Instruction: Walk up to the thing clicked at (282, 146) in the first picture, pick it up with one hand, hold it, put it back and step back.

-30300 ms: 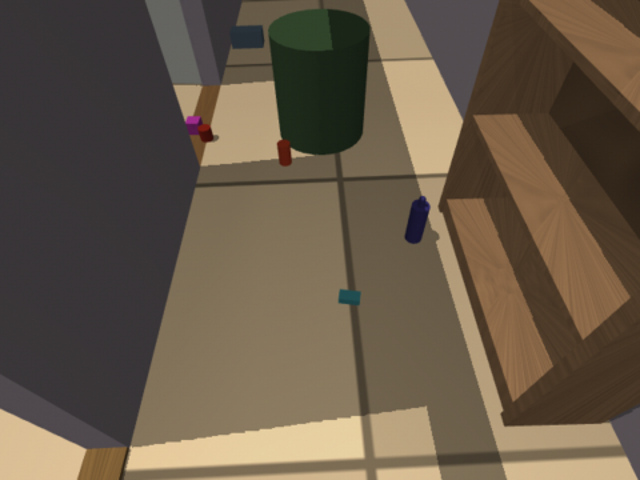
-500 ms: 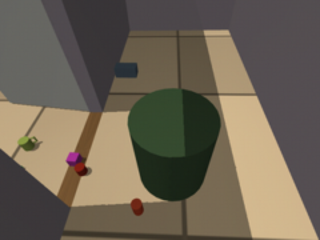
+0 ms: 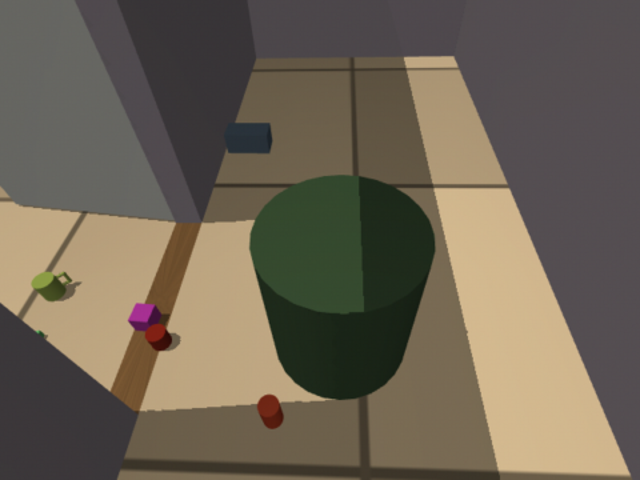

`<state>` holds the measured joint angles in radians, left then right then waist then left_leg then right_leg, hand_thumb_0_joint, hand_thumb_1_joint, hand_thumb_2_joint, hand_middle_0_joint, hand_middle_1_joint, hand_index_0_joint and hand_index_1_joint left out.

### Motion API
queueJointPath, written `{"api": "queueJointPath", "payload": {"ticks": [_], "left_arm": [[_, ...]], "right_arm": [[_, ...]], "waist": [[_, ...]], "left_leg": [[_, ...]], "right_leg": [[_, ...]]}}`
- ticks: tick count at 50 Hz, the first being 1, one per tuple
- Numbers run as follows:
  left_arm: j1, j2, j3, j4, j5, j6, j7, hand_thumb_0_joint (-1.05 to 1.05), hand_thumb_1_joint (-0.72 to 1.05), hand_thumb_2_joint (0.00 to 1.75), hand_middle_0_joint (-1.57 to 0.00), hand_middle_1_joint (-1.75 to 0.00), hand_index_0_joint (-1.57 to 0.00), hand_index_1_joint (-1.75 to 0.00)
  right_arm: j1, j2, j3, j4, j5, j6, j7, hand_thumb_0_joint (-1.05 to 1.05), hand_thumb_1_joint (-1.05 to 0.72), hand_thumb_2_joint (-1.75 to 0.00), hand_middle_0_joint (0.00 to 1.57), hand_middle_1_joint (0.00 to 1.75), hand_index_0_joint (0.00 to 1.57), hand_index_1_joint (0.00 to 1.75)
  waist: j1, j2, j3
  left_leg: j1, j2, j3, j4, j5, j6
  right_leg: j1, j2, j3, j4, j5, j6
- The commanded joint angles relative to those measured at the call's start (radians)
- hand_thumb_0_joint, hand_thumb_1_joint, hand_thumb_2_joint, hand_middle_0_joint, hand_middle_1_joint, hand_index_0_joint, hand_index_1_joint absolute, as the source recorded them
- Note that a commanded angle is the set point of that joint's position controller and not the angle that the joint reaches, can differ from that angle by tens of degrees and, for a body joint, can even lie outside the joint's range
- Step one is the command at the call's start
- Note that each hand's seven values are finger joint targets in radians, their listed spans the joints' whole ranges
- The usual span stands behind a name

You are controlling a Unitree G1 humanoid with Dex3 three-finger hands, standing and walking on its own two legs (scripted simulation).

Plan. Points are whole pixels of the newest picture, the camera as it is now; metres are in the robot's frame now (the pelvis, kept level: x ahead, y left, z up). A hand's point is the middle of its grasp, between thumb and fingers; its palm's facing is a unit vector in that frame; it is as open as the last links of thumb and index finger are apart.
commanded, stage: stand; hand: left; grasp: from the side
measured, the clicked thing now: (270, 412) +0.42 +0.20 -0.72
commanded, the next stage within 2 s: step back in 0.96 s
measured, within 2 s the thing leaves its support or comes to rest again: neither
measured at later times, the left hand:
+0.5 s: hand out of the picture +0.08 +0.25 -0.15, palm faces +0.00 -0.94 -0.34, open 7.4 cm
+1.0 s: hand out of the picture +0.09 +0.25 -0.15, palm faces +0.01 -0.94 -0.34, open 7.4 cm
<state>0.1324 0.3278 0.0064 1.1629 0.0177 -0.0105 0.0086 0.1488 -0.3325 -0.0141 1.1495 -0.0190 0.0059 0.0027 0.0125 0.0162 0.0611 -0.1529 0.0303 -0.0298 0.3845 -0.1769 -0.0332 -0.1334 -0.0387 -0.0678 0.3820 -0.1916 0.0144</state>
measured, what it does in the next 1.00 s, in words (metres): stands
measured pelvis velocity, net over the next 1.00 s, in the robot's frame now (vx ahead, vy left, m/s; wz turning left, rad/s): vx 0.02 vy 0.00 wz -0.01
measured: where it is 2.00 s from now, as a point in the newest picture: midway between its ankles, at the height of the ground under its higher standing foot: outside the picture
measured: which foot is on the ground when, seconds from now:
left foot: down 0.00-1.00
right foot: down 0.00-1.00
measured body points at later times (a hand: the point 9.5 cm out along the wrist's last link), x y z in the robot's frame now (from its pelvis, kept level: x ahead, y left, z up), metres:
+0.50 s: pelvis +0.02 +0.00 +0.00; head +0.02 -0.01 +0.45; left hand +0.09 +0.30 -0.13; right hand +0.09 -0.30 -0.14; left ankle +0.02 +0.14 -0.74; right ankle +0.01 -0.13 -0.74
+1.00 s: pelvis +0.02 +0.00 +0.00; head +0.03 -0.01 +0.45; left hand +0.09 +0.30 -0.13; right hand +0.09 -0.30 -0.14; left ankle +0.02 +0.14 -0.74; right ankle +0.01 -0.13 -0.74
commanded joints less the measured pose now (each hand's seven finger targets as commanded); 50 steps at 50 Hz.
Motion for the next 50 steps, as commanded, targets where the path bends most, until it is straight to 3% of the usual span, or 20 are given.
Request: {"api": "queueJointPath", "payload": {"ticks": [1,11,14,20,25,32,46,47,48,50], "left_arm": [[-0.043,0.212,0.038,-0.052,-0.001,-0.022,0.013,0.0,0.9,0.9,-0.2,-0.3,-0.2,-0.3],[-0.053,0.209,0.038,-0.043,0.0,-0.018,0.009,0.0,0.9,0.9,-0.2,-0.3,-0.2,-0.3],[-0.056,0.21,0.039,-0.043,-0.001,-0.02,0.01,0.0,0.9,0.9,-0.2,-0.3,-0.2,-0.3],[-0.055,0.206,0.039,-0.043,-0.003,-0.019,0.01,0.0,0.9,0.9,-0.2,-0.3,-0.2,-0.3],[-0.064,0.212,0.041,-0.046,-0.002,-0.02,0.009,0.0,0.9,0.9,-0.2,-0.3,-0.2,-0.3],[-0.065,0.213,0.042,-0.054,-0.005,-0.024,0.009,0.0,0.9,0.9,-0.2,-0.3,-0.2,-0.3],[-0.062,0.219,0.046,-0.059,-0.003,-0.019,0.004,0.0,0.9,0.9,-0.2,-0.3,-0.2,-0.3],[-0.059,0.215,0.044,-0.061,-0.004,-0.021,0.005,0.0,0.9,0.9,-0.2,-0.3,-0.2,-0.3],[-0.06,0.29,0.096,-0.085,-0.029,-0.011,0.005,0.0,0.9,0.9,-0.2,-0.3,-0.2,-0.3],[-0.032,0.282,0.103,-0.11,-0.032,-0.005,0.01,0.0,0.9,0.9,-0.2,-0.3,-0.2,-0.3]], "right_arm": [[-0.045,-0.185,-0.027,-0.06,-0.001,-0.028,-0.017,0.0,-0.9,-0.9,0.2,0.3,0.2,0.3],[-0.046,-0.195,-0.024,-0.046,0.001,-0.027,-0.021,0.0,-0.9,-0.9,0.2,0.3,0.2,0.3],[-0.047,-0.196,-0.023,-0.046,0.0,-0.03,-0.021,0.0,-0.9,-0.9,0.2,0.3,0.2,0.3],[-0.065,-0.198,-0.025,-0.05,0.002,-0.031,-0.022,0.0,-0.9,-0.9,0.2,0.3,0.2,0.3],[-0.071,-0.2,-0.026,-0.048,0.001,-0.029,-0.02,0.0,-0.9,-0.9,0.2,0.3,0.2,0.3],[-0.068,-0.205,-0.024,-0.052,0.003,-0.033,-0.02,0.0,-0.9,-0.9,0.2,0.3,0.2,0.3],[-0.072,-0.214,-0.023,-0.05,0.004,-0.033,-0.018,0.0,-0.9,-0.9,0.2,0.3,0.2,0.3],[-0.078,-0.214,-0.023,-0.053,0.005,-0.034,-0.017,0.0,-0.9,-0.9,0.2,0.3,0.2,0.3],[-0.108,-0.26,-0.047,-0.091,0.014,-0.015,-0.01,0.0,-0.9,-0.9,0.2,0.3,0.2,0.3],[-0.084,-0.231,-0.048,-0.123,0.028,-0.006,-0.008,0.0,-0.9,-0.9,0.2,0.3,0.2,0.3]], "waist": [[-0.001,-0.003,-0.065],[-0.005,-0.002,-0.065],[-0.006,-0.01,-0.077],[-0.002,-0.021,-0.07],[-0.005,-0.017,-0.069],[-0.009,-0.012,-0.106],[-0.009,-0.006,-0.082],[-0.006,-0.004,-0.081],[-0.006,-0.024,0.031],[-0.012,-0.043,-0.026]], "left_leg": [[-0.005,0.081,-0.069,-0.085,0.074,0.046],[0.0,0.086,-0.06,-0.106,0.06,0.041],[0.013,0.091,-0.055,-0.099,0.113,0.043],[0.034,0.095,-0.058,-0.102,0.152,0.04],[0.027,0.094,-0.052,-0.108,0.121,0.039],[0.049,0.1,-0.047,-0.092,0.196,0.041],[0.03,0.1,-0.052,-0.125,0.124,0.039],[0.04,0.101,-0.054,-0.119,0.152,0.039],[-0.051,0.077,-0.058,0.01,0.309,0.078],[-0.045,0.056,-0.016,0.095,0.334,0.082]], "right_leg": [[0.028,-0.102,0.106,-0.09,0.054,-0.025],[0.036,-0.099,0.105,-0.101,0.054,-0.025],[0.051,-0.103,0.104,-0.094,0.116,-0.023],[0.036,-0.1,0.096,-0.1,0.118,-0.02],[0.043,-0.103,0.101,-0.109,0.106,-0.021],[0.069,-0.107,0.101,-0.099,0.196,-0.021],[0.059,-0.103,0.099,-0.107,0.12,-0.028],[0.054,-0.102,0.097,-0.106,0.133,-0.025],[-0.007,-0.095,0.114,-0.022,0.299,-0.038],[0.018,-0.117,0.116,0.003,0.404,-0.066]]}}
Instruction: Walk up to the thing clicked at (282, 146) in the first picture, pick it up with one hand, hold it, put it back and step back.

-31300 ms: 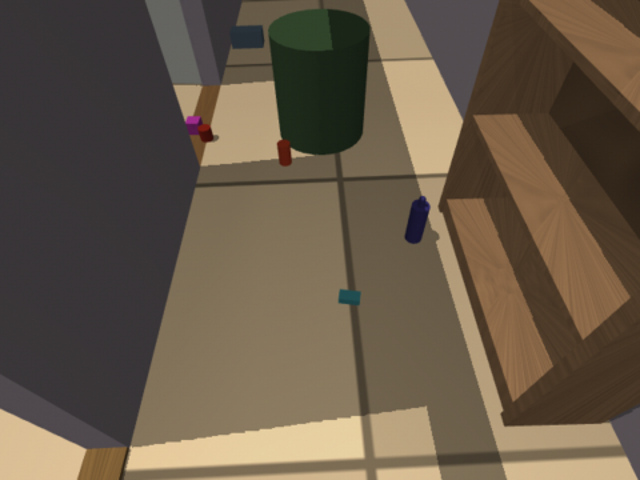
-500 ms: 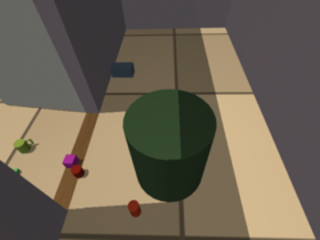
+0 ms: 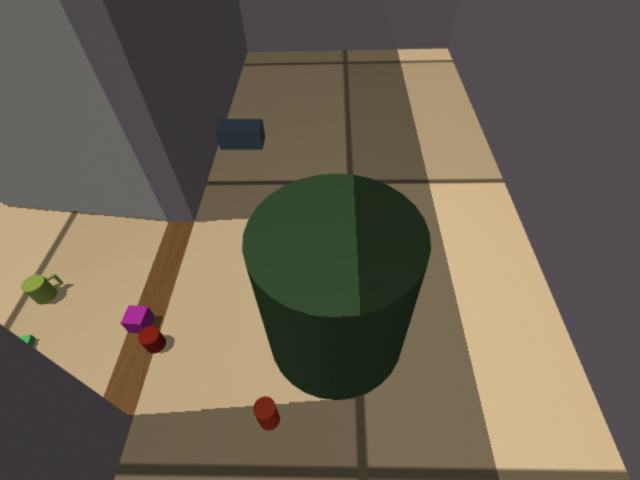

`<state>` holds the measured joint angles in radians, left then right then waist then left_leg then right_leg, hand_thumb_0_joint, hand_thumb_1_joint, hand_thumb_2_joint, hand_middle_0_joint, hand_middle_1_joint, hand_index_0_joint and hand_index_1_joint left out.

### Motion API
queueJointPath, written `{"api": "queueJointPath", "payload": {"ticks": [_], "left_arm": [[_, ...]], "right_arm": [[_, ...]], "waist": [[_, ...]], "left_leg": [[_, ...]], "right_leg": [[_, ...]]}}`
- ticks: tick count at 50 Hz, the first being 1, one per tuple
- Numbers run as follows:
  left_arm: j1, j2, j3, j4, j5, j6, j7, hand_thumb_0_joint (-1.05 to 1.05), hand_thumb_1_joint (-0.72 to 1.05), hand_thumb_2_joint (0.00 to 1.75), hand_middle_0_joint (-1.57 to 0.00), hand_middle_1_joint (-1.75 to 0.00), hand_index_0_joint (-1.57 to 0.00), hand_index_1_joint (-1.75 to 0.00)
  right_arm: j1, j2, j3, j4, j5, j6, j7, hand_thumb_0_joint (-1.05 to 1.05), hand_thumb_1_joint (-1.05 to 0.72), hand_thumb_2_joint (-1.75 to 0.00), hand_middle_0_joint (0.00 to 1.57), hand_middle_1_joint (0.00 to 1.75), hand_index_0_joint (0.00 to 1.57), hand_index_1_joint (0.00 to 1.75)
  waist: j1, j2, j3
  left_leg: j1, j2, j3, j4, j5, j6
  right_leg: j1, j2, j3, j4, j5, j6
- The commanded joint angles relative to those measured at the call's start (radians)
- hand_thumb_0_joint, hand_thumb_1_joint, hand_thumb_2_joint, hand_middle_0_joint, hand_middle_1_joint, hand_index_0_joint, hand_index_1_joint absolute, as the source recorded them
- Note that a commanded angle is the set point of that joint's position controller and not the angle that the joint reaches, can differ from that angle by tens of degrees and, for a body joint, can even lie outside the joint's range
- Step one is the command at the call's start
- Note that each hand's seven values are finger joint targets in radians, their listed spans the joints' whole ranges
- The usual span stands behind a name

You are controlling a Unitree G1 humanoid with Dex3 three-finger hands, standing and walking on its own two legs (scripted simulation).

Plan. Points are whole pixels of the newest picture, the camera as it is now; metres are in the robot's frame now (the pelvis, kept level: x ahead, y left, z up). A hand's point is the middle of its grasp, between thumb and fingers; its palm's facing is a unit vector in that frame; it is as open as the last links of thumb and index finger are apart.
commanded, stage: step back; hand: left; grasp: from the side
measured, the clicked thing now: (267, 413) +0.40 +0.21 -0.72
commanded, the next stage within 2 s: none
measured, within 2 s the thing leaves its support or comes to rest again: neither
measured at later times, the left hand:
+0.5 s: hand out of the picture +0.05 +0.32 -0.18, palm faces -0.05 -0.94 -0.34, open 7.4 cm
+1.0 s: hand out of the picture -0.08 +0.31 -0.15, palm faces -0.02 -0.91 -0.41, open 7.4 cm
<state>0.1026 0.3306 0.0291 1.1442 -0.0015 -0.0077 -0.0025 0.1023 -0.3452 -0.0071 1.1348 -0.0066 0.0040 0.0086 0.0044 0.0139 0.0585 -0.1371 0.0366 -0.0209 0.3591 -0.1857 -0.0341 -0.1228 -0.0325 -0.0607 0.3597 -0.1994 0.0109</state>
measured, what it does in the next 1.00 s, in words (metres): walks backwards: left foot, then right foot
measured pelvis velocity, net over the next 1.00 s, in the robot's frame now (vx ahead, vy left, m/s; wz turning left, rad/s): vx -0.20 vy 0.05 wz -0.02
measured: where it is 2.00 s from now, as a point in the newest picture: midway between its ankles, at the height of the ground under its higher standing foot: outside the picture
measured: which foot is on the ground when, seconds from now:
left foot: down 0.00-0.08, up 0.10-0.22, down 0.24-0.76, up 0.78-1.00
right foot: down 0.00-0.26, up 0.28-0.70, down 0.72-1.00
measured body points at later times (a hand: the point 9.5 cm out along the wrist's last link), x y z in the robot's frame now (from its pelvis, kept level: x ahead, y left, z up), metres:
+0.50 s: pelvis -0.08 +0.07 -0.02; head +0.00 +0.09 +0.42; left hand +0.05 +0.36 -0.16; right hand -0.01 -0.25 -0.13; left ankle -0.06 +0.14 -0.75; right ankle -0.12 -0.08 -0.67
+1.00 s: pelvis -0.20 +0.05 -0.02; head -0.13 +0.03 +0.43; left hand -0.08 +0.35 -0.12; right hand -0.11 -0.28 -0.14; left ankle -0.24 +0.19 -0.69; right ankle -0.16 -0.06 -0.75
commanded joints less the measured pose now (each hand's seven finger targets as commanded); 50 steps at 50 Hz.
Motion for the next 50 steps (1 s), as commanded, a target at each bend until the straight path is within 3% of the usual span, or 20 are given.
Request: {"api": "queueJointPath", "payload": {"ticks": [1,2,5,7,10,11,12,13,14,15,16,19,27,32,35,37,38,39,43,50], "left_arm": [[0.001,0.287,0.085,-0.108,-0.011,-0.007,0.022,0.0,0.9,0.9,-0.2,-0.3,-0.2,-0.3],[-0.018,0.293,0.092,-0.13,-0.01,-0.003,0.022,0.0,0.9,0.9,-0.2,-0.3,-0.2,-0.3],[-0.103,0.305,0.101,-0.212,0.02,0.007,0.025,0.0,0.9,0.9,-0.2,-0.3,-0.2,-0.3],[-0.141,0.308,0.103,-0.248,0.031,0.011,0.024,0.0,0.9,0.9,-0.2,-0.3,-0.2,-0.3],[-0.169,0.278,0.092,-0.286,0.027,0.022,0.026,0.0,0.9,0.9,-0.2,-0.3,-0.2,-0.3],[-0.143,0.269,0.085,-0.288,0.02,0.032,0.024,0.0,0.9,0.9,-0.2,-0.3,-0.2,-0.3],[-0.118,0.232,0.078,-0.297,0.005,0.042,0.023,0.0,0.9,0.9,-0.2,-0.3,-0.2,-0.3],[-0.109,0.191,0.075,-0.312,-0.007,0.05,0.027,0.0,0.9,0.9,-0.2,-0.3,-0.2,-0.3],[-0.074,0.183,0.075,-0.303,-0.003,0.062,0.036,0.0,0.9,0.9,-0.2,-0.3,-0.2,-0.3],[-0.047,0.185,0.072,-0.306,-0.001,0.062,0.043,0.0,0.9,0.9,-0.2,-0.3,-0.2,-0.3],[-0.064,0.194,0.071,-0.298,0.003,0.061,0.05,0.0,0.9,0.9,-0.2,-0.3,-0.2,-0.3],[-0.015,0.226,0.078,-0.281,-0.008,0.066,0.051,0.0,0.9,0.9,-0.2,-0.3,-0.2,-0.3],[-0.018,0.226,0.089,-0.333,0.015,0.042,0.04,0.0,0.9,0.9,-0.2,-0.3,-0.2,-0.3],[0.07,0.216,0.098,-0.318,0.018,0.035,0.026,0.0,0.9,0.9,-0.2,-0.3,-0.2,-0.3],[0.172,0.21,0.106,-0.28,0.026,0.027,0.017,0.0,0.9,0.9,-0.2,-0.3,-0.2,-0.3],[0.132,0.302,0.126,-0.313,0.038,0.019,0.014,0.0,0.9,0.9,-0.2,-0.3,-0.2,-0.3],[0.068,0.384,0.139,-0.351,0.037,0.02,0.014,0.0,0.9,0.9,-0.2,-0.3,-0.2,-0.3],[-0.001,0.376,0.138,-0.387,0.045,0.014,0.022,0.0,0.9,0.9,-0.2,-0.3,-0.2,-0.3],[-0.051,0.252,0.117,-0.41,0.035,0.009,0.031,0.0,0.9,0.9,-0.2,-0.3,-0.2,-0.3],[0.089,0.254,0.11,-0.429,0.04,0.026,0.042,0.0,0.9,0.9,-0.2,-0.3,-0.2,-0.3]], "right_arm": [[-0.031,-0.219,-0.06,-0.122,0.018,0.0,-0.013,0.0,-0.9,-0.9,0.2,0.3,0.2,0.3],[-0.004,-0.206,-0.063,-0.132,0.018,0.007,-0.013,0.0,-0.9,-0.9,0.2,0.3,0.2,0.3],[0.034,-0.215,-0.085,-0.165,0.009,0.038,-0.005,0.0,-0.9,-0.9,0.2,0.3,0.2,0.3],[0.088,-0.21,-0.088,-0.185,0.011,0.047,0.002,0.0,-0.9,-0.9,0.2,0.3,0.2,0.3],[0.13,-0.212,-0.096,-0.198,0.008,0.037,0.004,0.0,-0.9,-0.9,0.2,0.3,0.2,0.3],[0.121,-0.215,-0.099,-0.202,0.001,0.028,0.0,0.0,-0.9,-0.9,0.2,0.3,0.2,0.3],[0.1,-0.248,-0.108,-0.217,-0.017,0.021,-0.006,0.0,-0.9,-0.9,0.2,0.3,0.2,0.3],[0.104,-0.303,-0.122,-0.226,-0.031,0.014,-0.012,0.0,-0.9,-0.9,0.2,0.3,0.2,0.3],[0.116,-0.326,-0.127,-0.235,-0.038,0.01,-0.017,0.0,-0.9,-0.9,0.2,0.3,0.2,0.3],[0.099,-0.351,-0.129,-0.256,-0.028,0.005,-0.02,0.0,-0.9,-0.9,0.2,0.3,0.2,0.3],[0.07,-0.353,-0.13,-0.27,-0.025,0.006,-0.025,0.0,-0.9,-0.9,0.2,0.3,0.2,0.3],[-0.017,-0.279,-0.116,-0.307,-0.031,0.005,-0.041,0.0,-0.9,-0.9,0.2,0.3,0.2,0.3],[0.103,-0.252,-0.12,-0.325,-0.016,0.004,-0.054,0.0,-0.9,-0.9,0.2,0.3,0.2,0.3],[0.027,-0.281,-0.118,-0.357,-0.015,0.009,-0.045,0.0,-0.9,-0.9,0.2,0.3,0.2,0.3],[-0.036,-0.278,-0.115,-0.362,-0.004,0.021,-0.037,0.0,-0.9,-0.9,0.2,0.3,0.2,0.3],[-0.031,-0.22,-0.096,-0.371,0.008,0.024,-0.031,0.0,-0.9,-0.9,0.2,0.3,0.2,0.3],[-0.047,-0.218,-0.103,-0.37,0.003,0.032,-0.039,0.0,-0.9,-0.9,0.2,0.3,0.2,0.3],[-0.016,-0.24,-0.112,-0.351,-0.002,0.033,-0.041,0.0,-0.9,-0.9,0.2,0.3,0.2,0.3],[0.071,-0.215,-0.091,-0.307,0.012,0.02,-0.036,0.0,-0.9,-0.9,0.2,0.3,0.2,0.3],[0.06,-0.202,-0.08,-0.349,0.0,0.004,-0.046,0.0,-0.9,-0.9,0.2,0.3,0.2,0.3]], "waist": [[-0.007,-0.055,-0.064],[-0.017,-0.089,-0.086],[-0.027,-0.194,-0.106],[-0.049,-0.211,-0.099],[-0.059,-0.192,-0.104],[-0.05,-0.13,-0.096],[-0.037,0.025,-0.088],[-0.035,0.183,-0.081],[-0.023,0.139,-0.097],[-0.033,0.162,-0.117],[-0.042,0.184,-0.121],[0.012,0.162,-0.114],[-0.061,0.085,-0.12],[-0.028,0.1,-0.147],[0.026,0.077,-0.146],[0.012,-0.198,-0.062],[0.041,-0.29,-0.012],[0.016,-0.259,0.033],[-0.028,-0.115,-0.045],[0.054,-0.199,-0.134]], "left_leg": [[-0.047,0.026,-0.009,0.185,0.326,0.082],[-0.069,-0.003,0.003,0.243,0.27,0.076],[-0.117,-0.079,-0.014,0.52,-0.289,0.088],[-0.129,-0.051,-0.049,0.545,-0.329,0.1],[-0.135,-0.032,-0.018,0.328,-0.145,0.095],[-0.116,-0.024,-0.009,0.179,0.068,0.088],[-0.103,0.069,-0.141,0.075,0.326,0.1],[-0.004,0.18,-0.326,0.04,0.582,0.139],[0.029,0.226,-0.369,0.062,0.647,0.164],[0.035,0.263,-0.378,0.08,0.738,0.199],[0.003,0.267,-0.403,0.062,0.663,0.192],[0.032,0.161,-0.224,0.108,0.577,0.15],[0.186,0.221,-0.246,0.147,0.589,0.251],[0.047,0.24,-0.243,0.137,0.354,0.273],[-0.14,0.174,-0.179,0.181,0.138,0.181],[-0.384,-0.047,-0.045,0.419,-0.227,0.057],[-0.343,-0.146,-0.051,0.682,-0.43,0.031],[-0.28,-0.124,-0.139,0.819,-0.423,0.025],[-0.352,-0.19,-0.153,0.852,-0.29,0.032],[-0.348,-0.083,-0.056,0.456,-0.353,0.012]], "right_leg": [[0.011,-0.147,0.13,0.027,0.451,-0.094],[0.009,-0.182,0.163,0.02,0.457,-0.129],[-0.088,-0.325,0.268,-0.006,0.381,-0.253],[-0.14,-0.327,0.232,0.033,0.345,-0.254],[-0.104,-0.236,0.153,0.171,0.313,-0.166],[-0.094,-0.181,0.121,0.247,0.263,-0.129],[-0.136,-0.074,0.071,0.391,0.15,-0.079],[-0.299,0.078,0.096,0.533,-0.209,-0.051],[-0.344,0.115,0.192,0.624,-0.424,-0.051],[-0.356,0.123,0.228,0.689,-0.459,-0.048],[-0.355,0.131,0.271,0.745,-0.441,-0.048],[-0.386,0.126,0.283,0.812,-0.303,-0.043],[-0.369,0.087,0.199,0.607,-0.323,0.008],[-0.213,0.048,0.126,0.417,-0.275,-0.019],[-0.013,0.041,0.104,0.146,-0.049,-0.064],[-0.022,-0.189,0.482,0.0,-0.02,-0.194],[-0.23,-0.365,0.641,-0.076,0.001,-0.342],[-0.343,-0.385,0.664,-0.079,0.056,-0.354],[-0.114,-0.162,0.286,0.063,0.354,-0.205],[0.17,-0.215,0.294,0.173,0.529,-0.239]]}}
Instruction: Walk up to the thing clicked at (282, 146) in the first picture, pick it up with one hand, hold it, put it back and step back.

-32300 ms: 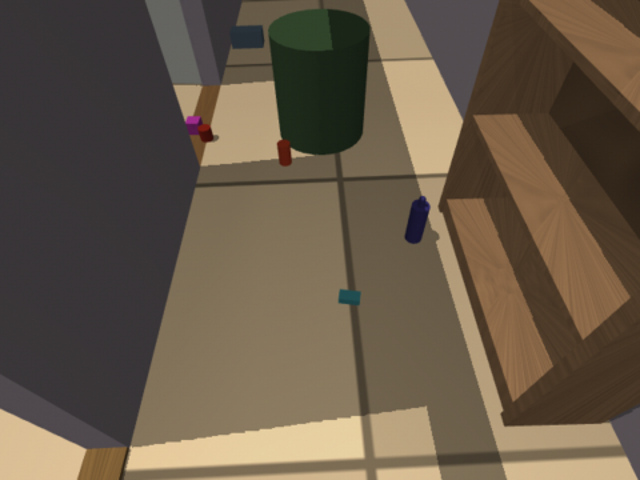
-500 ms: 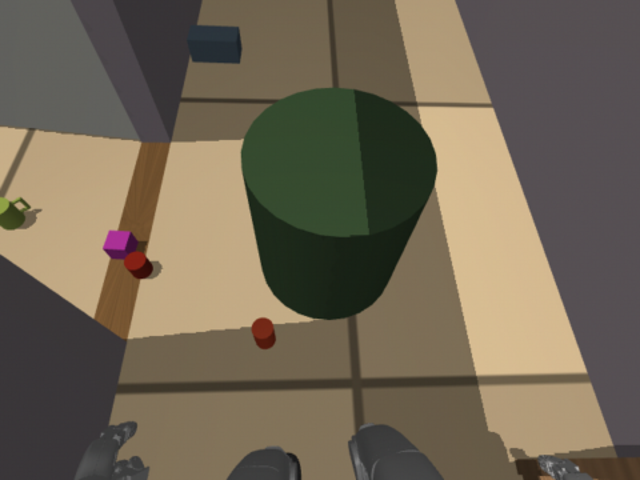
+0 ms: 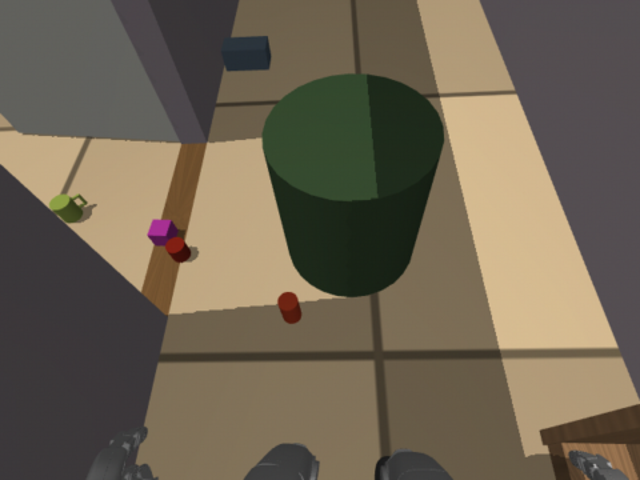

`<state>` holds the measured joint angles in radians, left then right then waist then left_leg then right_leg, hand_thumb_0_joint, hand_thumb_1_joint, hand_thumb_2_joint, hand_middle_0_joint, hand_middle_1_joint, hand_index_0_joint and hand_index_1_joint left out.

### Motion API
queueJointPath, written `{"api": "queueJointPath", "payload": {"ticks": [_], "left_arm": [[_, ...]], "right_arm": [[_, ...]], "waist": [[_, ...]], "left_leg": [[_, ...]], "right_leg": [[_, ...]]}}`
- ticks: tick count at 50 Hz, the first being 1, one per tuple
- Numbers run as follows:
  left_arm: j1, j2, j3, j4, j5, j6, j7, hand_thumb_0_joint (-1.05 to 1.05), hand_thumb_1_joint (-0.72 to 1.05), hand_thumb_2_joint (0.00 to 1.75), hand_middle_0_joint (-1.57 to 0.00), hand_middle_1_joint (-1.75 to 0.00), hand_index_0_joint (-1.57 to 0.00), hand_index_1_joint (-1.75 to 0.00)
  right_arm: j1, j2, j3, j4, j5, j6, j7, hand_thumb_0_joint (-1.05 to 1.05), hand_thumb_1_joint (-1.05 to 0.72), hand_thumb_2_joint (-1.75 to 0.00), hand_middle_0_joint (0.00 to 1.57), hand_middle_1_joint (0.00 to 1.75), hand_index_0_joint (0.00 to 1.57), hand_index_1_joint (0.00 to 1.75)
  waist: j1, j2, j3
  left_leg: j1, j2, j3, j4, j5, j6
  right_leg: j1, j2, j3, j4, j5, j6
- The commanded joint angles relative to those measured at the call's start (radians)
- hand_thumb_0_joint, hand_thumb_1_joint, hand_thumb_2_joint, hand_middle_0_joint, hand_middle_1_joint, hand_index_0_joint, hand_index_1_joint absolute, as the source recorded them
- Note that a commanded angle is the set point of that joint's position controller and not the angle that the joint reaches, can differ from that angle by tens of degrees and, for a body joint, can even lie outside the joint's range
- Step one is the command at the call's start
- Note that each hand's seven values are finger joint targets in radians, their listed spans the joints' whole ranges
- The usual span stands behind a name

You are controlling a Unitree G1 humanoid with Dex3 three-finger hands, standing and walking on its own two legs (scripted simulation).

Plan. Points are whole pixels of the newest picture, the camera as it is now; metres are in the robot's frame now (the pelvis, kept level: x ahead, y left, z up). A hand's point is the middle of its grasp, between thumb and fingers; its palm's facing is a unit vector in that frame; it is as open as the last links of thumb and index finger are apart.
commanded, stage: step back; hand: left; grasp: from the side
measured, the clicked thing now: (290, 308) +0.60 +0.17 -0.71
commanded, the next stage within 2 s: none
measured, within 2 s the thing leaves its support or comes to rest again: neither
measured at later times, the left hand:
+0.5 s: hand out of the picture -0.07 +0.26 -0.15, palm faces -0.01 -0.92 -0.39, open 7.4 cm
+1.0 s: hand out of the picture -0.18 +0.29 -0.17, palm faces +0.05 -0.93 -0.35, open 7.4 cm
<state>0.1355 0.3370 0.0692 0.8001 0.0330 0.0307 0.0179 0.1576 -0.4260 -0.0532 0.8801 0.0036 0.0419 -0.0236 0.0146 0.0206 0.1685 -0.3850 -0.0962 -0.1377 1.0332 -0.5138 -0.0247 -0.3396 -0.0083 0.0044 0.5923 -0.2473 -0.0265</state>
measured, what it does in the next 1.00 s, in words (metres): walks backwards: left foot, then right foot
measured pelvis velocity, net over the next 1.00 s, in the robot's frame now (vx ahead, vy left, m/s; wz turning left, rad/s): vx -0.25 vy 0.02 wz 0.06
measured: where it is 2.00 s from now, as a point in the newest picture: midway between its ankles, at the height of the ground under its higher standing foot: outside the picture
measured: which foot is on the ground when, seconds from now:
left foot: up 0.00-0.08, down 0.10-0.50, up 0.52-0.80, down 0.82-1.00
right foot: down 0.00-0.12, up 0.14-0.44, down 0.46-0.82, up 0.84-1.00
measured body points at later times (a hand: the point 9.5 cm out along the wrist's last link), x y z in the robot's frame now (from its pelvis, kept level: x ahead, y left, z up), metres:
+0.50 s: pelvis -0.16 -0.01 -0.01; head -0.09 -0.01 +0.44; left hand -0.07 +0.31 -0.13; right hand -0.02 -0.32 -0.12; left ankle -0.06 +0.13 -0.73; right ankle -0.18 -0.15 -0.71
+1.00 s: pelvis -0.25 +0.02 +0.00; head -0.18 +0.06 +0.44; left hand -0.18 +0.33 -0.14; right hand -0.13 -0.28 -0.10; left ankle -0.28 +0.10 -0.73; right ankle -0.24 -0.12 -0.67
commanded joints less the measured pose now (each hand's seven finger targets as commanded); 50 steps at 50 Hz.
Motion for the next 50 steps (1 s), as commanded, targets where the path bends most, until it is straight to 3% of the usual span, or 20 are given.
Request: {"api": "queueJointPath", "payload": {"ticks": [1,4,5,7,8,11,18,23,24,26,27,30,36,38,40,41,42,45,47,50], "left_arm": [[0.037,0.255,0.07,-0.092,0.002,-0.009,0.022,0.0,0.9,0.9,-0.2,-0.3,-0.2,-0.3],[-0.013,0.27,0.063,-0.111,-0.016,0.013,0.009,0.0,0.9,0.9,-0.2,-0.3,-0.2,-0.3],[-0.008,0.242,0.054,-0.121,-0.019,0.018,0.006,0.0,0.9,0.9,-0.2,-0.3,-0.2,-0.3],[-0.049,0.233,0.069,-0.13,-0.024,0.018,0.018,0.0,0.9,0.9,-0.2,-0.3,-0.2,-0.3],[-0.079,0.246,0.073,-0.127,-0.011,0.017,0.024,0.0,0.9,0.9,-0.2,-0.3,-0.2,-0.3],[0.038,0.23,0.072,-0.067,-0.03,0.017,0.011,0.0,0.9,0.9,-0.2,-0.3,-0.2,-0.3],[0.042,0.202,0.063,-0.076,-0.016,-0.005,0.004,0.0,0.9,0.9,-0.2,-0.3,-0.2,-0.3],[0.192,0.2,0.064,0.017,-0.01,-0.019,-0.001,0.0,0.9,0.9,-0.2,-0.3,-0.2,-0.3],[0.194,0.226,0.071,0.026,-0.001,-0.023,-0.002,0.0,0.9,0.9,-0.2,-0.3,-0.2,-0.3],[0.069,0.428,0.104,-0.037,0.014,-0.01,-0.002,0.0,0.9,0.9,-0.2,-0.3,-0.2,-0.3],[-0.045,0.417,0.097,-0.083,0.016,-0.016,0.01,0.0,0.9,0.9,-0.2,-0.3,-0.2,-0.3],[-0.081,0.303,0.08,-0.094,0.005,-0.028,0.018,0.0,0.9,0.9,-0.2,-0.3,-0.2,-0.3],[0.114,0.281,0.074,-0.056,0.004,-0.028,0.02,0.0,0.9,0.9,-0.2,-0.3,-0.2,-0.3],[0.058,0.276,0.067,-0.081,-0.016,-0.015,0.019,0.0,0.9,0.9,-0.2,-0.3,-0.2,-0.3],[0.042,0.225,0.041,-0.114,-0.021,-0.004,0.014,0.0,0.9,0.9,-0.2,-0.3,-0.2,-0.3],[0.054,0.188,0.031,-0.119,-0.025,-0.001,0.015,0.0,0.9,0.9,-0.2,-0.3,-0.2,-0.3],[0.085,0.198,0.038,-0.106,-0.021,0.005,0.03,0.0,0.9,0.9,-0.2,-0.3,-0.2,-0.3],[0.024,0.199,0.04,-0.113,-0.021,-0.001,0.041,0.0,0.9,0.9,-0.2,-0.3,-0.2,-0.3],[0.025,0.203,0.035,-0.108,-0.021,-0.003,0.036,0.0,0.9,0.9,-0.2,-0.3,-0.2,-0.3],[0.069,0.213,0.041,-0.082,-0.005,-0.003,0.03,0.0,0.9,0.9,-0.2,-0.3,-0.2,-0.3]], "right_arm": [[0.036,-0.12,-0.034,-0.086,-0.012,-0.036,-0.011,0.0,-0.9,-0.9,0.2,0.3,0.2,0.3],[0.122,-0.128,-0.054,-0.048,-0.026,-0.043,-0.006,0.0,-0.9,-0.9,0.2,0.3,0.2,0.3],[0.114,-0.175,-0.068,-0.055,-0.036,-0.044,-0.006,0.0,-0.9,-0.9,0.2,0.3,0.2,0.3],[0.038,-0.323,-0.092,-0.091,-0.041,-0.039,0.005,0.0,-0.9,-0.9,0.2,0.3,0.2,0.3],[0.007,-0.327,-0.096,-0.102,-0.047,-0.044,-0.001,0.0,-0.9,-0.9,0.2,0.3,0.2,0.3],[-0.106,-0.203,-0.057,-0.126,-0.05,-0.046,-0.008,0.0,-0.9,-0.9,0.2,0.3,0.2,0.3],[0.03,-0.188,-0.067,-0.118,-0.029,-0.042,-0.016,0.0,-0.9,-0.9,0.2,0.3,0.2,0.3],[-0.064,-0.226,-0.073,-0.15,-0.022,-0.009,-0.004,0.0,-0.9,-0.9,0.2,0.3,0.2,0.3],[-0.066,-0.199,-0.065,-0.15,-0.012,-0.004,-0.002,0.0,-0.9,-0.9,0.2,0.3,0.2,0.3],[-0.11,-0.16,-0.067,-0.164,0.008,0.004,-0.01,0.0,-0.9,-0.9,0.2,0.3,0.2,0.3],[-0.034,-0.202,-0.078,-0.144,0.005,0.01,-0.001,0.0,-0.9,-0.9,0.2,0.3,0.2,0.3],[0.007,-0.157,-0.065,-0.104,-0.001,-0.004,0.01,0.0,-0.9,-0.9,0.2,0.3,0.2,0.3],[0.01,-0.109,-0.036,-0.122,-0.015,-0.029,-0.003,0.0,-0.9,-0.9,0.2,0.3,0.2,0.3],[0.117,-0.104,-0.044,-0.092,-0.023,-0.042,-0.006,0.0,-0.9,-0.9,0.2,0.3,0.2,0.3],[0.114,-0.186,-0.081,-0.09,-0.043,-0.04,-0.012,0.0,-0.9,-0.9,0.2,0.3,0.2,0.3],[0.066,-0.252,-0.095,-0.109,-0.052,-0.035,-0.009,0.0,-0.9,-0.9,0.2,0.3,0.2,0.3],[0.028,-0.252,-0.089,-0.133,-0.058,-0.032,-0.002,0.0,-0.9,-0.9,0.2,0.3,0.2,0.3],[0.07,-0.218,-0.076,-0.113,-0.048,-0.028,-0.005,0.0,-0.9,-0.9,0.2,0.3,0.2,0.3],[0.042,-0.184,-0.065,-0.112,-0.041,-0.024,-0.017,0.0,-0.9,-0.9,0.2,0.3,0.2,0.3],[0.038,-0.171,-0.069,-0.133,-0.027,-0.022,-0.025,0.0,-0.9,-0.9,0.2,0.3,0.2,0.3]], "waist": [[0.028,-0.223,-0.261],[-0.03,-0.168,-0.289],[-0.023,-0.071,-0.276],[-0.057,0.206,-0.218],[-0.075,0.207,-0.182],[0.02,0.108,-0.146],[-0.056,0.139,-0.221],[0.01,0.184,-0.286],[0.009,0.143,-0.282],[0.048,-0.374,-0.131],[-0.015,-0.345,-0.054],[-0.041,-0.161,-0.005],[0.054,-0.187,-0.158],[-0.002,-0.211,-0.279],[0.0,-0.084,-0.289],[0.011,0.086,-0.256],[0.03,0.021,-0.226],[-0.054,0.135,-0.236],[-0.033,0.203,-0.217],[-0.032,0.18,-0.216]], "left_leg": [[-0.05,0.075,0.074,-0.313,0.009,0.014],[0.175,0.067,0.135,-0.635,0.357,0.037],[0.243,0.157,-0.01,-0.618,0.442,0.071],[0.121,0.493,-0.373,-0.696,0.612,0.311],[0.027,0.532,-0.445,-0.713,0.587,0.365],[0.109,0.335,-0.11,-0.624,0.687,0.242],[0.395,0.344,-0.083,-0.517,0.773,0.29],[0.192,0.285,-0.015,-0.431,0.582,0.205],[0.1,0.247,-0.01,-0.411,0.482,0.153],[-0.005,0.006,0.05,0.018,-0.074,0.036],[0.108,0.075,-0.037,0.118,-0.053,0.039],[-0.007,-0.004,-0.007,0.106,0.019,0.054],[-0.13,0.029,0.067,-0.317,-0.023,0.03],[0.028,0.072,0.106,-0.608,0.203,0.043],[0.268,0.214,-0.084,-0.649,0.547,0.088],[0.359,0.371,-0.266,-0.641,0.768,0.156],[0.341,0.397,-0.201,-0.577,0.91,0.204],[0.356,0.347,-0.106,-0.533,1.143,0.177],[0.367,0.287,-0.043,-0.508,1.123,0.127],[0.43,0.326,-0.085,-0.473,1.116,0.192]], "right_leg": [[0.374,-0.239,0.219,-0.038,0.567,-0.185],[0.222,-0.168,0.153,0.075,0.421,-0.11],[0.078,-0.113,0.137,0.123,0.237,-0.057],[-0.096,0.099,0.109,0.46,-0.401,0.014],[-0.077,0.088,0.185,0.602,-0.427,0.015],[-0.154,0.119,0.208,0.703,-0.276,0.003],[-0.169,0.064,0.119,0.37,-0.287,0.073],[0.172,0.034,-0.018,-0.165,0.011,0.028],[0.231,0.025,0.018,-0.172,0.064,0.004],[-0.17,-0.343,0.602,-0.311,-0.138,-0.251],[-0.354,-0.397,0.596,-0.342,-0.233,-0.255],[-0.216,-0.255,0.324,-0.228,-0.007,-0.195],[0.318,-0.231,0.286,-0.074,0.48,-0.17],[0.354,-0.21,0.221,0.053,0.542,-0.126],[0.05,-0.1,0.117,0.162,0.281,-0.034],[-0.172,0.054,0.047,0.314,-0.15,-0.001],[-0.214,0.096,0.087,0.438,-0.364,0.007],[-0.2,0.098,0.139,0.465,-0.328,0.011],[-0.213,0.083,0.116,0.435,-0.225,0.017],[-0.208,0.073,0.09,0.382,-0.213,0.029]]}}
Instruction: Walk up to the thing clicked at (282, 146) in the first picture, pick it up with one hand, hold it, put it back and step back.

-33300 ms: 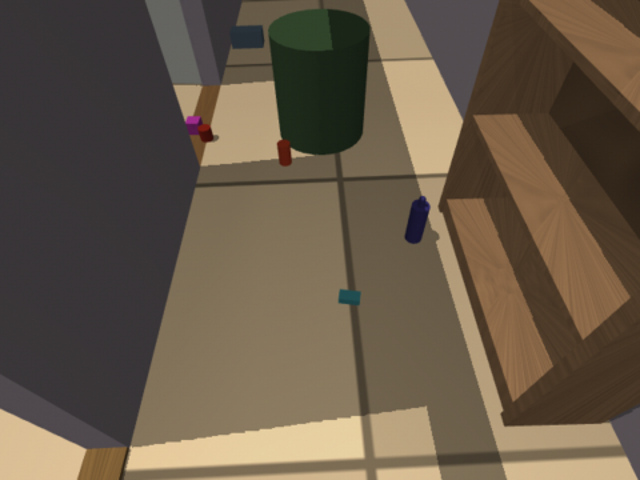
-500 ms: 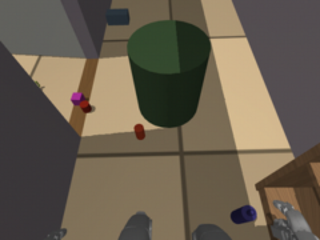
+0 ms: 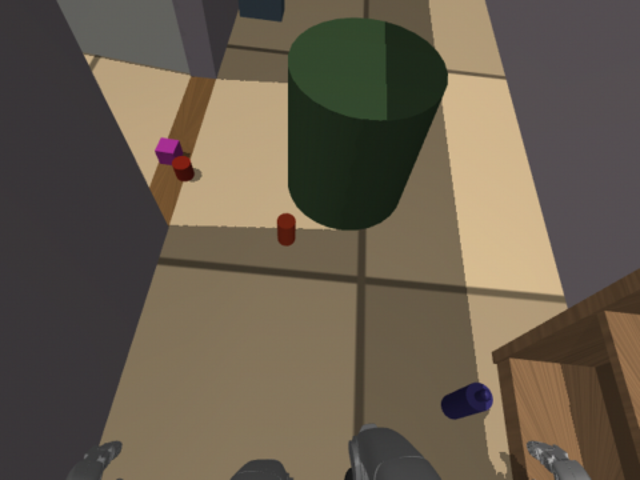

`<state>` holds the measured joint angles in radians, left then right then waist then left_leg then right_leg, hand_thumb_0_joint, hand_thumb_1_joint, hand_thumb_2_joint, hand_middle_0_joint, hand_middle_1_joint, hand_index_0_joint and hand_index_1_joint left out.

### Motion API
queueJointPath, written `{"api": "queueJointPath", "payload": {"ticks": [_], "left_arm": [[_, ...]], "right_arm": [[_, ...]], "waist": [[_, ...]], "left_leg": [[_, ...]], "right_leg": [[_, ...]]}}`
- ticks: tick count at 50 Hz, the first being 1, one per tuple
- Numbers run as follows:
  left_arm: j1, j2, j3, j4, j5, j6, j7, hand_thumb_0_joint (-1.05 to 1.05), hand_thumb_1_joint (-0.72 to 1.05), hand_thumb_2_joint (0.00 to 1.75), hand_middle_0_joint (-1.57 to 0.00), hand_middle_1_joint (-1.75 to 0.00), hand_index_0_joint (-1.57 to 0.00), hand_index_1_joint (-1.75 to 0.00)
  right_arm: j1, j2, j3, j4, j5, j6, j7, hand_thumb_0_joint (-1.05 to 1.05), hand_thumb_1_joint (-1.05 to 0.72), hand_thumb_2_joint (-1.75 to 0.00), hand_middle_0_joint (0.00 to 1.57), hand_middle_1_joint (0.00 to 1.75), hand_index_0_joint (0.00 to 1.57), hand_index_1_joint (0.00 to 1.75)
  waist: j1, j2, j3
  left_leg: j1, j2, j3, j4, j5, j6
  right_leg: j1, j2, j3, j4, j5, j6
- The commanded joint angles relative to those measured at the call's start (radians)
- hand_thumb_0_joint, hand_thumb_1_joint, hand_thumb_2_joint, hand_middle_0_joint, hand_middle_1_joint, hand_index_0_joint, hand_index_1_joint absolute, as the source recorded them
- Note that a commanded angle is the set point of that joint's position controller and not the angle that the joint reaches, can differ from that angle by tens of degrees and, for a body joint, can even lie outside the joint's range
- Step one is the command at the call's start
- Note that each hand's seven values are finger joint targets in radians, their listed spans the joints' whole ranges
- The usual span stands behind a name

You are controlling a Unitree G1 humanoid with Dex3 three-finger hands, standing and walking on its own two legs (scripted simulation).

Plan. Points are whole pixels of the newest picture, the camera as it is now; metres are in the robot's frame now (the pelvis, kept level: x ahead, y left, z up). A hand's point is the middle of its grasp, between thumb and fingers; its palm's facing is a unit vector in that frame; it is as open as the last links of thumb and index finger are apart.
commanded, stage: step back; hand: left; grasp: from the side
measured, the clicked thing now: (286, 230) +0.86 +0.10 -0.71
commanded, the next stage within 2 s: stand in 1.06 s
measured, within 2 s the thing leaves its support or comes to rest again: neither
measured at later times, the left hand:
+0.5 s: hand out of the picture -0.01 +0.23 -0.14, palm faces -0.05 -0.90 -0.43, open 7.4 cm
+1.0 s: hand out of the picture -0.29 +0.24 -0.14, palm faces +0.06 -0.94 -0.33, open 7.4 cm
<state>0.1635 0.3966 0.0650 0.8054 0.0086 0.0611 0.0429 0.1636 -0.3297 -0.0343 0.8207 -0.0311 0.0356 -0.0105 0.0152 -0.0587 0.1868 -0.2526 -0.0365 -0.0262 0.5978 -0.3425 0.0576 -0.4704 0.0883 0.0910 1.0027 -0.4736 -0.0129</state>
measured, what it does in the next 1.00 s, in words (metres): walks backwards: right foot, then left foot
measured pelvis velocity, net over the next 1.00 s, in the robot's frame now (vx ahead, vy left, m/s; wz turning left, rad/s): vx -0.32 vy -0.04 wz -0.04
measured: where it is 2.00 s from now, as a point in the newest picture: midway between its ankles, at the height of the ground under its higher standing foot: outside the picture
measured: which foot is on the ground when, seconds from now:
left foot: down 0.00-0.40, up 0.42-0.72, down 0.74-1.00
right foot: up 0.00-0.12, down 0.14-0.78, up 0.80-1.00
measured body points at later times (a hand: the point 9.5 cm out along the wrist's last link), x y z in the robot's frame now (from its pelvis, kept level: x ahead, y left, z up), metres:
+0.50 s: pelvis -0.14 -0.04 -0.01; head -0.08 -0.05 +0.44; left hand -0.01 +0.27 -0.11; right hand -0.01 -0.37 -0.11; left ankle -0.08 +0.09 -0.67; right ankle -0.07 -0.12 -0.72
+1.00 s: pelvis -0.32 -0.04 +0.01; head -0.35 -0.03 +0.46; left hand -0.30 +0.28 -0.11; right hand -0.27 -0.36 -0.10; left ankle -0.25 +0.07 -0.73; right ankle -0.37 -0.17 -0.66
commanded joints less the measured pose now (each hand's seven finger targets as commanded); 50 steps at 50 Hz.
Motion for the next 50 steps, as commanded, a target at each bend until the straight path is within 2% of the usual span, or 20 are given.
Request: {"api": "queueJointPath", "payload": {"ticks": [1,14,17,18,19,20,21,22,23,24,29,34,36,37,38,39,40,42,45,50], "left_arm": [[0.03,0.158,0.049,-0.087,0.024,-0.036,0.003,0.0,0.9,0.9,-0.2,-0.3,-0.2,-0.3],[0.065,0.157,0.08,-0.09,0.037,-0.018,-0.042,0.0,0.9,0.9,-0.2,-0.3,-0.2,-0.3],[0.133,0.166,0.097,-0.057,0.037,-0.019,-0.049,0.0,0.9,0.9,-0.2,-0.3,-0.2,-0.3],[0.173,0.166,0.102,-0.044,0.036,-0.02,-0.05,0.0,0.9,0.9,-0.2,-0.3,-0.2,-0.3],[0.177,0.212,0.115,-0.046,0.041,-0.023,-0.044,0.0,0.9,0.9,-0.2,-0.3,-0.2,-0.3],[0.118,0.289,0.126,-0.075,0.047,-0.028,-0.043,0.0,0.9,0.9,-0.2,-0.3,-0.2,-0.3],[0.034,0.309,0.127,-0.118,0.062,-0.033,-0.035,0.0,0.9,0.9,-0.2,-0.3,-0.2,-0.3],[-0.027,0.286,0.12,-0.137,0.061,-0.039,-0.027,0.0,0.9,0.9,-0.2,-0.3,-0.2,-0.3],[-0.041,0.229,0.103,-0.14,0.052,-0.045,-0.018,0.0,0.9,0.9,-0.2,-0.3,-0.2,-0.3],[-0.062,0.221,0.105,-0.126,0.056,-0.046,-0.014,0.0,0.9,0.9,-0.2,-0.3,-0.2,-0.3],[-0.074,0.181,0.101,-0.147,0.074,-0.017,-0.032,0.0,0.9,0.9,-0.2,-0.3,-0.2,-0.3],[-0.054,0.208,0.108,-0.119,0.075,-0.003,-0.041,0.0,0.9,0.9,-0.2,-0.3,-0.2,-0.3],[-0.053,0.211,0.096,-0.108,0.063,0.012,-0.052,0.0,0.9,0.9,-0.2,-0.3,-0.2,-0.3],[-0.043,0.178,0.083,-0.103,0.061,0.016,-0.054,0.0,0.9,0.9,-0.2,-0.3,-0.2,-0.3],[-0.014,0.119,0.07,-0.096,0.043,0.02,-0.058,0.0,0.9,0.9,-0.2,-0.3,-0.2,-0.3],[-0.053,0.145,0.09,-0.081,0.041,0.018,-0.058,0.0,0.9,0.9,-0.2,-0.3,-0.2,-0.3],[-0.087,0.222,0.114,-0.082,0.045,0.021,-0.057,0.0,0.9,0.9,-0.2,-0.3,-0.2,-0.3],[0.037,0.24,0.134,0.004,0.026,0.021,-0.077,0.0,0.9,0.9,-0.2,-0.3,-0.2,-0.3],[0.298,0.225,0.125,0.104,0.025,0.014,-0.099,0.0,0.9,0.9,-0.2,-0.3,-0.2,-0.3],[0.178,0.173,0.097,0.042,0.019,-0.033,-0.106,0.0,0.9,0.9,-0.2,-0.3,-0.2,-0.3]], "right_arm": [[0.044,-0.266,-0.09,-0.079,0.01,-0.016,-0.04,0.0,-0.9,-0.9,0.2,0.3,0.2,0.3],[-0.063,-0.33,-0.099,-0.127,0.01,-0.039,-0.043,0.0,-0.9,-0.9,0.2,0.3,0.2,0.3],[-0.122,-0.322,-0.092,-0.14,0.006,-0.035,-0.038,0.0,-0.9,-0.9,0.2,0.3,0.2,0.3],[-0.141,-0.307,-0.089,-0.14,0.007,-0.03,-0.037,0.0,-0.9,-0.9,0.2,0.3,0.2,0.3],[-0.157,-0.263,-0.079,-0.146,0.015,-0.025,-0.037,0.0,-0.9,-0.9,0.2,0.3,0.2,0.3],[-0.117,-0.221,-0.07,-0.141,0.017,-0.021,-0.048,0.0,-0.9,-0.9,0.2,0.3,0.2,0.3],[-0.062,-0.254,-0.077,-0.112,0.015,-0.02,-0.055,0.0,-0.9,-0.9,0.2,0.3,0.2,0.3],[-0.025,-0.268,-0.077,-0.091,0.018,-0.029,-0.055,0.0,-0.9,-0.9,0.2,0.3,0.2,0.3],[-0.039,-0.252,-0.065,-0.075,0.027,-0.037,-0.051,0.0,-0.9,-0.9,0.2,0.3,0.2,0.3],[-0.022,-0.229,-0.057,-0.061,0.032,-0.038,-0.049,0.0,-0.9,-0.9,0.2,0.3,0.2,0.3],[0.099,-0.24,-0.059,-0.029,0.023,-0.049,-0.065,0.0,-0.9,-0.9,0.2,0.3,0.2,0.3],[0.15,-0.24,-0.064,0.019,0.006,-0.051,-0.043,0.0,-0.9,-0.9,0.2,0.3,0.2,0.3],[0.238,-0.245,-0.08,0.076,-0.002,-0.047,-0.032,0.0,-0.9,-0.9,0.2,0.3,0.2,0.3],[0.29,-0.254,-0.094,0.098,-0.015,-0.045,-0.033,0.0,-0.9,-0.9,0.2,0.3,0.2,0.3],[0.239,-0.304,-0.099,0.083,-0.029,-0.046,-0.031,0.0,-0.9,-0.9,0.2,0.3,0.2,0.3],[0.083,-0.383,-0.105,0.015,-0.043,-0.048,-0.03,0.0,-0.9,-0.9,0.2,0.3,0.2,0.3],[-0.041,-0.45,-0.119,-0.023,-0.027,-0.059,-0.035,0.0,-0.9,-0.9,0.2,0.3,0.2,0.3],[-0.18,-0.369,-0.097,-0.03,-0.046,-0.083,-0.046,0.0,-0.9,-0.9,0.2,0.3,0.2,0.3],[-0.2,-0.297,-0.103,-0.012,-0.064,-0.082,-0.041,0.0,-0.9,-0.9,0.2,0.3,0.2,0.3],[-0.062,-0.311,-0.131,0.027,-0.055,-0.066,0.0,0.0,-0.9,-0.9,0.2,0.3,0.2,0.3]], "waist": [[-0.042,0.221,-0.247],[-0.007,0.149,-0.264],[0.045,0.161,-0.259],[0.07,0.153,-0.259],[0.097,-0.013,-0.228],[0.082,-0.194,-0.17],[0.052,-0.122,-0.125],[0.02,-0.064,-0.103],[0.016,0.014,-0.129],[0.009,-0.023,-0.206],[0.013,-0.058,-0.36],[0.018,-0.108,-0.299],[-0.034,-0.09,-0.283],[-0.065,-0.01,-0.273],[-0.056,0.24,-0.211],[-0.045,0.221,-0.093],[-0.049,0.303,-0.018],[0.057,0.167,-0.038],[0.16,0.245,-0.109],[0.048,0.255,-0.135]], "left_leg": [[0.31,0.276,-0.208,-0.03,0.939,0.128],[-0.035,0.351,-0.28,-0.086,0.455,0.179],[-0.207,0.298,-0.21,-0.063,0.241,0.125],[-0.245,0.239,-0.158,0.009,0.133,0.079],[-0.324,0.08,-0.07,0.211,-0.052,0.006],[-0.38,-0.075,-0.021,0.459,-0.265,-0.047],[-0.321,-0.063,-0.15,0.6,-0.298,-0.05],[-0.297,-0.036,-0.179,0.638,-0.272,-0.044],[-0.351,-0.063,-0.19,0.603,-0.227,-0.052],[-0.347,-0.062,-0.168,0.625,-0.198,-0.052],[-0.254,-0.047,-0.045,0.556,-0.208,-0.091],[-0.089,0.01,0.065,0.102,-0.161,-0.033],[0.142,-0.04,0.131,-0.134,-0.066,0.0],[0.245,-0.017,0.048,-0.186,-0.108,0.025],[0.2,0.183,-0.323,-0.284,-0.406,0.093],[-0.085,0.413,-0.601,-0.414,-0.664,0.178],[-0.391,0.537,-0.714,-0.569,-0.813,0.249],[-0.42,0.355,-0.418,-0.529,-0.49,0.13],[-0.449,0.198,-0.096,-0.492,-0.462,-0.009],[0.07,0.224,-0.082,-0.322,-0.31,0.073]], "right_leg": [[-0.074,-0.026,-0.001,-0.049,0.011,0.018],[0.135,-0.057,-0.041,-0.097,0.049,-0.033],[0.291,-0.06,-0.055,-0.232,0.149,-0.054],[0.329,-0.081,-0.015,-0.324,0.19,-0.072],[0.31,-0.198,0.181,-0.525,0.212,-0.131],[0.197,-0.409,0.528,-0.719,0.165,-0.205],[0.076,-0.475,0.611,-0.736,0.167,-0.264],[0.063,-0.443,0.514,-0.686,0.289,-0.265],[0.175,-0.333,0.338,-0.6,0.557,-0.189],[0.228,-0.295,0.278,-0.57,0.612,-0.152],[0.398,-0.252,0.119,-0.51,0.537,-0.203],[0.302,-0.267,0.148,-0.614,0.018,-0.155],[0.127,-0.217,0.101,-0.612,-0.181,-0.07],[-0.01,-0.18,0.066,-0.486,-0.265,-0.029],[-0.217,-0.068,0.001,-0.201,-0.286,-0.007],[-0.287,-0.012,0.008,0.029,-0.047,0.017],[-0.113,-0.075,0.112,0.244,0.014,0.027],[0.026,0.005,0.163,0.333,0.151,0.031],[0.235,0.03,-0.08,0.34,0.139,0.026],[0.202,-0.104,-0.136,-0.463,-0.116,-0.001]]}}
